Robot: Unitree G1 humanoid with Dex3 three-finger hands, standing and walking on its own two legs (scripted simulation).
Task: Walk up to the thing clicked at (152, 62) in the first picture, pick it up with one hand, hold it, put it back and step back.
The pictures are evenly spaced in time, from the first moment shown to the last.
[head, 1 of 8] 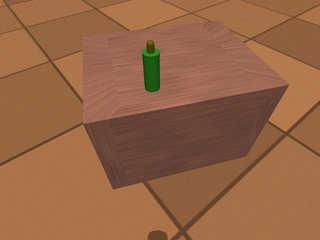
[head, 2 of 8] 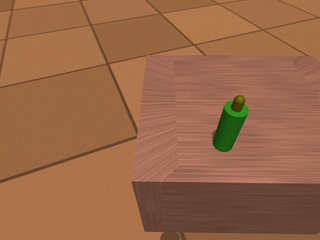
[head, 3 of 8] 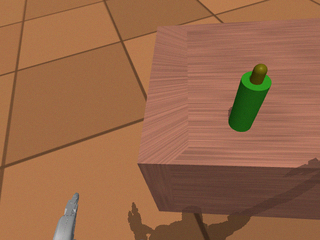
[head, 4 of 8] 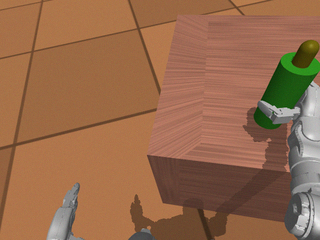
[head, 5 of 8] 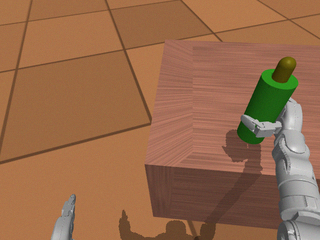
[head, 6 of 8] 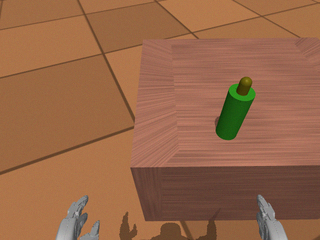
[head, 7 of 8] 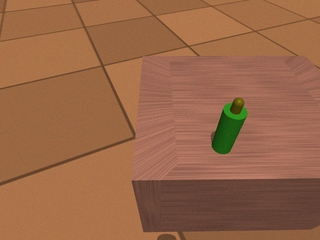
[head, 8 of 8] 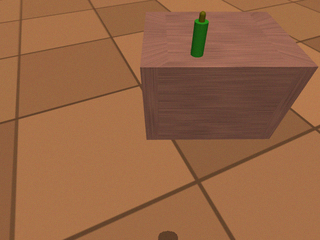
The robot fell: no
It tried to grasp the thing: yes
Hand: right
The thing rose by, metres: 0.23
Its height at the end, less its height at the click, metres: +0.00
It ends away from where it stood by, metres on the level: 0.02
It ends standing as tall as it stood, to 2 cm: yes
